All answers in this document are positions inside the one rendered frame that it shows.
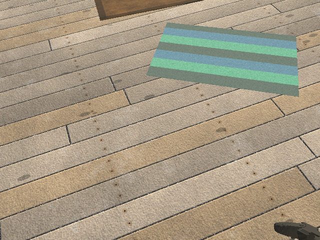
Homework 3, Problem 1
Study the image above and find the right robot hand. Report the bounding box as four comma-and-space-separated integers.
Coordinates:
274, 222, 320, 240

